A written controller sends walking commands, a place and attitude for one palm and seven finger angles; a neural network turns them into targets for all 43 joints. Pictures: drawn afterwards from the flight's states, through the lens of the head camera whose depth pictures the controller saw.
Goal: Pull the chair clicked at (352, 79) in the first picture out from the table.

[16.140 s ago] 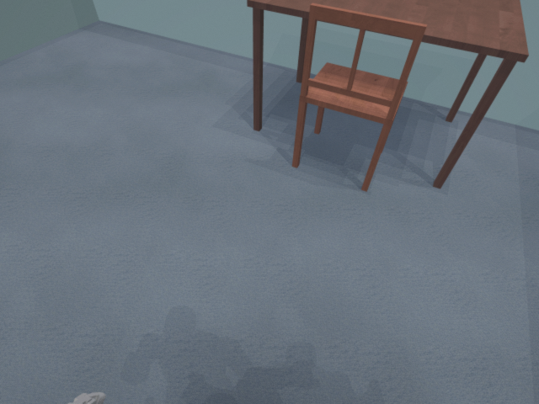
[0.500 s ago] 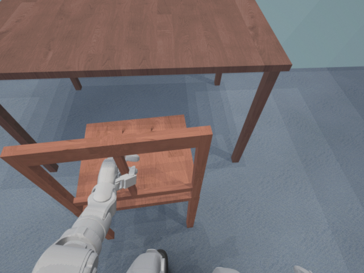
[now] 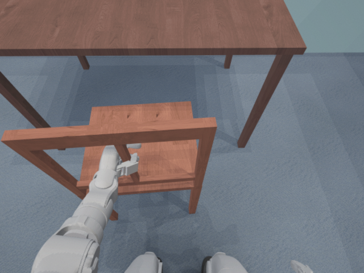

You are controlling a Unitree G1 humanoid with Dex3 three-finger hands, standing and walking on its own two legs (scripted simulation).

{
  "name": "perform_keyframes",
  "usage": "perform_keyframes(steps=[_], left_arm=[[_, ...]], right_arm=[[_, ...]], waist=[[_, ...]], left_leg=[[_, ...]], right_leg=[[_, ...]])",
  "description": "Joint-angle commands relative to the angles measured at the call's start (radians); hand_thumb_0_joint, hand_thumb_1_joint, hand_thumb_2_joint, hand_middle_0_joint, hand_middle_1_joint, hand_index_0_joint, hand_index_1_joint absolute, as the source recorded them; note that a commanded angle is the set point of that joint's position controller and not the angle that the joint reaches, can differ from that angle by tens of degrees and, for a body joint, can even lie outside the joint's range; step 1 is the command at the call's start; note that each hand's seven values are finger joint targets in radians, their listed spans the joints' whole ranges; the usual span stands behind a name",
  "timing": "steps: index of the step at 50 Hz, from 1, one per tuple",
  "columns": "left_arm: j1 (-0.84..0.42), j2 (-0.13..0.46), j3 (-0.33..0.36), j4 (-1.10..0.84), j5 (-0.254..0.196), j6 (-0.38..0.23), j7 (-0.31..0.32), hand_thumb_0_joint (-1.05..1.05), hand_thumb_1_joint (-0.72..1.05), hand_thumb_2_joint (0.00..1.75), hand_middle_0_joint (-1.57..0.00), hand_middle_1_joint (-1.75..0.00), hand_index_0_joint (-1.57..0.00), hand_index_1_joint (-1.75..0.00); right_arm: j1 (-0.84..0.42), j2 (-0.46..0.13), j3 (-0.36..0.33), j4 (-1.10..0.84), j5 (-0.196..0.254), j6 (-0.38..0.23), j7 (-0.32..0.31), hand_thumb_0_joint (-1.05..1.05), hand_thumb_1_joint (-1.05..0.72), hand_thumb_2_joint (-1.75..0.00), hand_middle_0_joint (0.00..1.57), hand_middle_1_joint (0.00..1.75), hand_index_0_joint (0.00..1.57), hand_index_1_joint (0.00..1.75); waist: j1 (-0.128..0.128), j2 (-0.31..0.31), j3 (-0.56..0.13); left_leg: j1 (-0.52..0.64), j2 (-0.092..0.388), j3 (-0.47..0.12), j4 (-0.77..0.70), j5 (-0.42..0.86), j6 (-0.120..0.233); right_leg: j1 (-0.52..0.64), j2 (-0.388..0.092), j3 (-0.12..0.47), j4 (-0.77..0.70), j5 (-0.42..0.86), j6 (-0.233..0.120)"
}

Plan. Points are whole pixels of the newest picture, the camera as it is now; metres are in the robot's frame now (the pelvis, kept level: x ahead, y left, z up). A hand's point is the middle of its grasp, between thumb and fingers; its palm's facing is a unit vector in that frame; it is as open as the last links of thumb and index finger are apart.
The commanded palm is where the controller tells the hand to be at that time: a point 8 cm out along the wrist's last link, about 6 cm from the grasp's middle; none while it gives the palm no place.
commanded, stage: step backward, pulling the chair out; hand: left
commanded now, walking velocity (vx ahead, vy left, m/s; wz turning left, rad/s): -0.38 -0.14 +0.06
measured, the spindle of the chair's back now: (128, 163) +0.38 +0.16 -0.10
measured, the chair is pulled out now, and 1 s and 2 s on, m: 0.20 0.34 0.54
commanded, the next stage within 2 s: stop walking, hand still on the chair in 1.86 s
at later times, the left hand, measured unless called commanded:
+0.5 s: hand (124, 192) +0.29 +0.15 -0.06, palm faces +0.00 -0.98 -0.18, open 5.1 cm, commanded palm +0.29 +0.20 -0.06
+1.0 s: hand (114, 223) +0.22 +0.16 -0.06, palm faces +0.08 -0.98 -0.18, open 5.1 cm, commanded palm +0.22 +0.21 -0.06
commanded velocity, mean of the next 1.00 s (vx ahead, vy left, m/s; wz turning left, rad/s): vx -0.38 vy -0.03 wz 0.06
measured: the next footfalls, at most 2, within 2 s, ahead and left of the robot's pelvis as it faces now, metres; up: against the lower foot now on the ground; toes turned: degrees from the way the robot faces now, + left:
left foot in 0.80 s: -0.06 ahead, +0.13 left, +0.00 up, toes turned +2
right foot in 0.98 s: -0.06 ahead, -0.13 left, +0.00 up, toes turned +2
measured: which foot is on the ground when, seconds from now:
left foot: down 0.00-0.62, up 0.64-0.78, down 0.80-1.00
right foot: down 0.00-0.82, up 0.84-0.96, down 0.98-1.00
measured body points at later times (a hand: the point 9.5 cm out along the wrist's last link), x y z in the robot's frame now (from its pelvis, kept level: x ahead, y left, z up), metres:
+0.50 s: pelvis -0.07 +0.01 +0.00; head +0.00 +0.02 +0.44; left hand +0.28 +0.20 -0.05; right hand +0.01 -0.25 -0.13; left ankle +0.04 +0.14 -0.72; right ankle +0.00 -0.13 -0.72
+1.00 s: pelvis -0.14 -0.01 +0.00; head -0.05 +0.00 +0.44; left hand +0.21 +0.21 -0.05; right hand -0.05 -0.26 -0.13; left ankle -0.10 +0.13 -0.72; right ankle -0.10 -0.13 -0.72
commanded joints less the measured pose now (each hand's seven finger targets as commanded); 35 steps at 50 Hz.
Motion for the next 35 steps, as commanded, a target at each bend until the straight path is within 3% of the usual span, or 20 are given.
perform_keyframes(steps=[1,3,6,8,10,12,13,15,17,18,19,21,23,25,26,29,31,32,33,35], left_arm=[[-0.335,0.161,0.01,-0.197,0.031,-0.069,0.003,0.0,0.9,0.9,-0.5,-1.45,-0.5,-1.45],[-0.294,0.188,0.033,-0.202,0.03,-0.065,0.002,0.0,0.9,0.9,-0.5,-1.45,-0.5,-1.45],[-0.279,0.193,0.031,-0.231,0.029,-0.07,0.001,0.0,0.9,0.9,-0.5,-1.45,-0.5,-1.45],[-0.236,0.236,0.055,-0.227,0.027,-0.074,0.008,0.0,0.9,0.9,-0.5,-1.45,-0.5,-1.45],[-0.225,0.237,0.041,-0.23,0.023,-0.076,0.015,0.0,0.9,0.9,-0.5,-1.45,-0.5,-1.45],[-0.235,0.247,0.049,-0.216,0.023,-0.076,0.026,0.0,0.9,0.9,-0.5,-1.45,-0.5,-1.45],[-0.222,0.253,0.059,-0.204,0.025,-0.068,0.03,0.0,0.9,0.9,-0.5,-1.45,-0.5,-1.45],[-0.247,0.211,0.031,-0.209,0.024,-0.066,0.028,0.0,0.9,0.9,-0.5,-1.45,-0.5,-1.45],[-0.264,0.187,0.006,-0.225,0.018,-0.082,0.023,0.0,0.9,0.9,-0.5,-1.45,-0.5,-1.45],[-0.28,0.201,0.011,-0.231,0.012,-0.083,0.023,0.0,0.9,0.9,-0.5,-1.45,-0.5,-1.45],[-0.296,0.174,-0.005,-0.24,0.005,-0.082,0.018,0.0,0.9,0.9,-0.5,-1.45,-0.5,-1.45],[-0.328,0.17,-0.005,-0.241,0.009,-0.083,0.008,0.0,0.9,0.9,-0.5,-1.45,-0.5,-1.45],[-0.325,0.197,0.024,-0.209,0.012,-0.083,0.001,0.0,0.9,0.9,-0.5,-1.45,-0.5,-1.45],[-0.335,0.154,-0.015,-0.197,0.02,-0.09,-0.009,0.0,0.9,0.9,-0.5,-1.45,-0.5,-1.45],[-0.355,0.179,-0.001,-0.192,0.023,-0.091,-0.008,0.0,0.9,0.9,-0.5,-1.45,-0.5,-1.45],[-0.328,0.232,0.031,-0.177,0.022,-0.09,-0.001,0.0,0.9,0.9,-0.5,-1.45,-0.5,-1.45],[-0.316,0.283,0.055,-0.16,0.031,-0.092,0.016,0.0,0.9,0.9,-0.5,-1.45,-0.5,-1.45],[-0.302,0.289,0.058,-0.134,0.035,-0.079,0.029,0.0,0.9,0.9,-0.5,-1.45,-0.5,-1.45],[-0.268,0.291,0.071,-0.139,0.033,-0.069,0.035,0.0,0.9,0.9,-0.5,-1.45,-0.5,-1.45],[-0.28,0.247,0.065,-0.129,0.025,-0.053,0.028,0.0,0.9,0.9,-0.5,-1.45,-0.5,-1.45]], right_arm=[[0.064,-0.12,-0.053,-0.105,-0.016,-0.016,0.003,0.0,-0.9,-0.9,0.2,0.3,0.2,0.3],[0.077,-0.13,-0.064,-0.12,-0.012,-0.007,0.007,0.0,-0.9,-0.9,0.2,0.3,0.2,0.3],[0.05,-0.116,-0.063,-0.159,-0.004,0.004,0.01,0.0,-0.9,-0.9,0.2,0.3,0.2,0.3],[0.053,-0.117,-0.064,-0.171,0.002,0.005,0.006,0.0,-0.9,-0.9,0.2,0.3,0.2,0.3],[0.042,-0.106,-0.055,-0.177,0.006,0.004,0.009,0.0,-0.9,-0.9,0.2,0.3,0.2,0.3],[0.018,-0.103,-0.048,-0.17,0.002,0.003,0.006,0.0,-0.9,-0.9,0.2,0.3,0.2,0.3],[0.028,-0.115,-0.045,-0.155,-0.002,0.0,0.002,0.0,-0.9,-0.9,0.2,0.3,0.2,0.3],[0.039,-0.115,-0.031,-0.144,-0.005,-0.002,-0.002,0.0,-0.9,-0.9,0.2,0.3,0.2,0.3],[0.011,-0.13,-0.035,-0.166,-0.004,-0.002,-0.006,0.0,-0.9,-0.9,0.2,0.3,0.2,0.3],[0.001,-0.141,-0.036,-0.173,-0.001,0.001,-0.003,0.0,-0.9,-0.9,0.2,0.3,0.2,0.3],[0.009,-0.136,-0.04,-0.175,0.001,0.002,0.003,0.0,-0.9,-0.9,0.2,0.3,0.2,0.3],[0.036,-0.129,-0.047,-0.153,-0.012,-0.001,-0.003,0.0,-0.9,-0.9,0.2,0.3,0.2,0.3],[0.073,-0.133,-0.054,-0.126,-0.014,-0.014,-0.002,0.0,-0.9,-0.9,0.2,0.3,0.2,0.3],[0.079,-0.122,-0.054,-0.111,-0.015,-0.028,0.005,0.0,-0.9,-0.9,0.2,0.3,0.2,0.3],[0.076,-0.126,-0.058,-0.104,-0.012,-0.032,0.004,0.0,-0.9,-0.9,0.2,0.3,0.2,0.3],[0.044,-0.114,-0.056,-0.12,-0.004,-0.035,0.003,0.0,-0.9,-0.9,0.2,0.3,0.2,0.3],[0.037,-0.099,-0.058,-0.12,0.0,-0.035,0.006,0.0,-0.9,-0.9,0.2,0.3,0.2,0.3],[0.016,-0.096,-0.058,-0.108,-0.004,-0.028,0.008,0.0,-0.9,-0.9,0.2,0.3,0.2,0.3],[0.008,-0.108,-0.054,-0.104,-0.009,-0.024,0.007,0.0,-0.9,-0.9,0.2,0.3,0.2,0.3],[0.011,-0.094,-0.027,-0.096,-0.013,-0.028,0.012,0.0,-0.9,-0.9,0.2,0.3,0.2,0.3]], waist=[[-0.002,0.138,-0.512],[-0.002,0.107,-0.53],[-0.007,0.093,-0.508],[-0.008,0.027,-0.487],[-0.006,-0.067,-0.463],[0.006,-0.115,-0.436],[-0.002,-0.12,-0.43],[-0.016,-0.128,-0.408],[0.0,0.054,-0.373],[0.011,0.136,-0.345],[0.018,0.158,-0.366],[0.0,0.197,-0.38],[-0.007,0.143,-0.401],[-0.016,0.185,-0.39],[-0.02,0.182,-0.408],[-0.009,0.109,-0.371],[-0.006,-0.096,-0.371],[0.011,-0.124,-0.395],[0.024,-0.122,-0.399],[0.019,-0.17,-0.367]], left_leg=[[0.208,0.225,-0.2,-0.075,0.665,0.104],[0.192,0.225,-0.193,-0.066,0.637,0.097],[0.059,0.183,-0.125,-0.062,0.396,0.063],[0.003,0.119,-0.076,-0.022,0.158,0.037],[0.024,0.039,-0.02,0.064,-0.095,0.01],[0.048,0.008,0.002,0.183,-0.192,0.0],[0.076,0.009,-0.008,0.15,-0.17,0.002],[0.111,0.051,-0.037,-0.046,-0.076,0.022],[0.02,0.167,-0.17,-0.213,-0.042,0.084],[-0.049,0.241,-0.254,-0.294,-0.115,0.122],[-0.075,0.286,-0.311,-0.323,-0.17,0.147],[-0.007,0.297,-0.289,-0.252,0.006,0.172],[0.092,0.274,-0.261,-0.178,0.177,0.158],[0.139,0.251,-0.237,-0.142,0.224,0.14],[0.099,0.238,-0.212,-0.144,0.178,0.124],[-0.07,0.167,-0.133,-0.099,-0.079,0.083],[-0.04,0.036,-0.026,0.151,-0.224,0.015],[0.022,0.0,0.008,0.369,-0.209,-0.011],[0.032,-0.016,-0.014,0.479,-0.237,-0.017],[-0.003,0.019,-0.042,0.397,-0.249,-0.009]], right_leg=[[0.191,-0.043,0.107,0.003,0.201,0.011],[0.232,-0.035,0.108,-0.024,0.231,0.004],[0.293,-0.077,0.138,-0.048,0.29,-0.012],[0.271,-0.137,0.194,-0.116,0.201,-0.036],[0.183,-0.229,0.258,-0.251,0.001,-0.064],[0.13,-0.283,0.266,-0.315,-0.087,-0.081],[0.113,-0.266,0.234,-0.304,-0.042,-0.081],[0.094,-0.187,0.13,-0.227,-0.015,-0.031],[0.108,-0.054,0.087,-0.087,-0.146,0.021],[0.127,-0.015,0.08,0.019,-0.207,0.016],[0.153,0.008,0.085,0.106,-0.208,0.005],[0.137,0.017,0.085,0.143,-0.156,0.009],[0.121,0.031,0.085,0.038,-0.142,0.01],[0.123,0.029,0.093,-0.059,-0.096,0.009],[0.156,0.025,0.099,-0.061,-0.085,0.005],[0.198,-0.06,0.197,-0.113,-0.162,-0.025],[0.067,-0.245,0.383,-0.327,-0.406,-0.091],[0.003,-0.335,0.414,-0.409,-0.474,-0.125],[-0.028,-0.347,0.402,-0.416,-0.411,-0.152],[0.057,-0.312,0.279,-0.31,-0.149,-0.125]])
